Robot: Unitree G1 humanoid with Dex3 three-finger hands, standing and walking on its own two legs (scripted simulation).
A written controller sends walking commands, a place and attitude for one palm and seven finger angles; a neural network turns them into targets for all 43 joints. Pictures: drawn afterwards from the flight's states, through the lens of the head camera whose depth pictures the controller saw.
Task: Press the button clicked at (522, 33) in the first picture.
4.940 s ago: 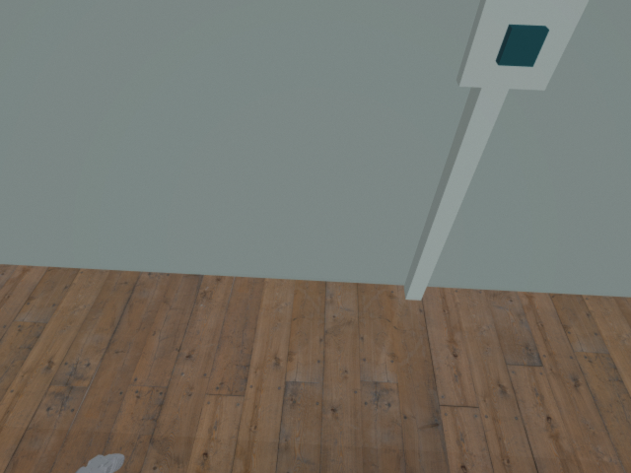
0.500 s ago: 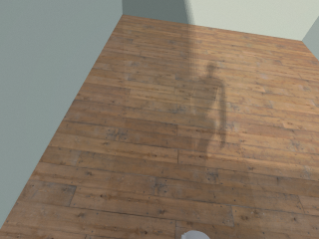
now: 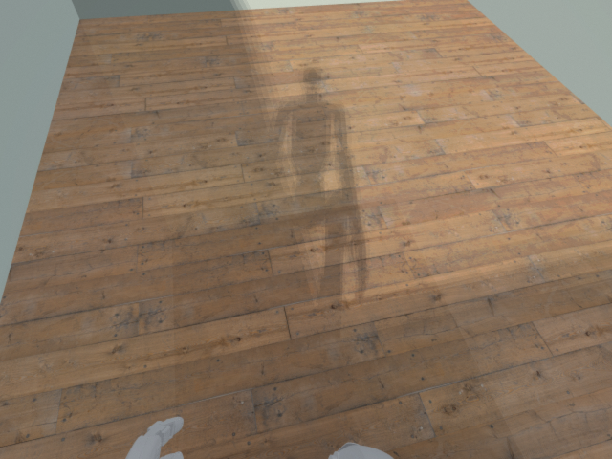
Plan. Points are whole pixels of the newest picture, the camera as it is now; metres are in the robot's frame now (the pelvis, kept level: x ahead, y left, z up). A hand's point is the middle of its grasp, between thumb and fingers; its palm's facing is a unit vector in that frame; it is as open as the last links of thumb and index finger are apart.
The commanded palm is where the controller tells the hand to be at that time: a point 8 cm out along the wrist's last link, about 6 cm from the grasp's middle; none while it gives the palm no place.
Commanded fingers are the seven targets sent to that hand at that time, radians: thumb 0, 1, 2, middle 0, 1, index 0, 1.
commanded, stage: turn to face it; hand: left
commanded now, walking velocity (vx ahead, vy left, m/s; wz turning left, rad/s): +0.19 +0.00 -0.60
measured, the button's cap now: out of the picture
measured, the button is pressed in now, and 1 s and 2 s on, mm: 0 0 0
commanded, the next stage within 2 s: none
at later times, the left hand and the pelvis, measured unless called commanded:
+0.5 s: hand (153, 414) +0.20 +0.24 -0.16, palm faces +0.11 -0.98 -0.19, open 7.3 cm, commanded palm none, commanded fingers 0.00 0.90 0.90 -0.20 -0.30 -0.20 -0.30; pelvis +0.16 +0.05 +0.01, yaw +2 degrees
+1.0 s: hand (176, 391) +0.22 +0.20 -0.11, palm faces +0.33 -0.89 -0.31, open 7.4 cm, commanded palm none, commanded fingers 0.00 0.90 0.90 -0.20 -0.30 -0.20 -0.30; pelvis +0.19 -0.02 +0.03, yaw +19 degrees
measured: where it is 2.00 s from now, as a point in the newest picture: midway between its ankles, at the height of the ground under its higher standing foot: (313, 456)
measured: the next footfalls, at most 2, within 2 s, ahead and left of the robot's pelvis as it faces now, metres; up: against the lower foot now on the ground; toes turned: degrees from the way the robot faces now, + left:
left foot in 0.38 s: +0.27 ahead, +0.15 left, +0.00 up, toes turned +6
right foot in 0.86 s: +0.23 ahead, -0.11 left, +0.00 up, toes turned +13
